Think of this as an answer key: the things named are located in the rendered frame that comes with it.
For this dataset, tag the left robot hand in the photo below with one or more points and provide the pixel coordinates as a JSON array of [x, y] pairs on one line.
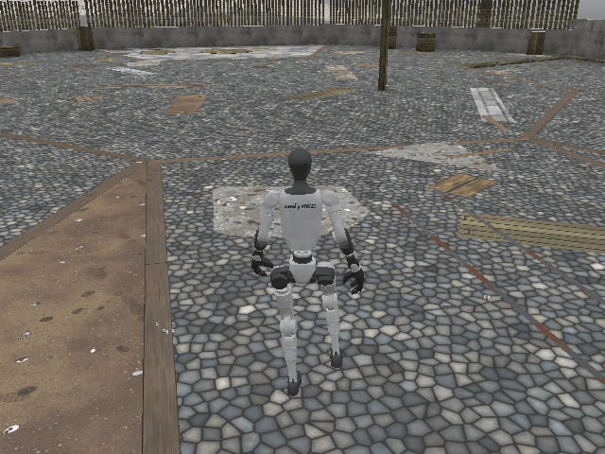
[[264, 262]]

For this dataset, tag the right robot upper arm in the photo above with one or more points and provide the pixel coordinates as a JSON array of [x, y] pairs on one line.
[[330, 199]]

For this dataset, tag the robot right thigh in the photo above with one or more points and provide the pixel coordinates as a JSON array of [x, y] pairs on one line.
[[326, 276]]

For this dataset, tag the right robot hand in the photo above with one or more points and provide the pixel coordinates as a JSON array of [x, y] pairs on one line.
[[359, 280]]

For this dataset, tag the right robot forearm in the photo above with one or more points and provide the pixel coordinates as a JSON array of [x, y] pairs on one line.
[[349, 253]]

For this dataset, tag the left robot upper arm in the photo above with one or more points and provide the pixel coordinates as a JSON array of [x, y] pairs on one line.
[[267, 213]]

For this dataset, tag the robot head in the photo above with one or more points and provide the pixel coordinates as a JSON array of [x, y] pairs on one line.
[[299, 161]]

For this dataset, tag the left robot forearm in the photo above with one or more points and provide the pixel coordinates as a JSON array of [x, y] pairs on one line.
[[258, 248]]

